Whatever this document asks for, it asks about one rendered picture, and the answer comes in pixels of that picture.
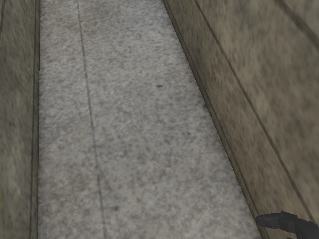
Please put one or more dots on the robot right hand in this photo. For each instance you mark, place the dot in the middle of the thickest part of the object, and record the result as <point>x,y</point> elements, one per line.
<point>290,223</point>

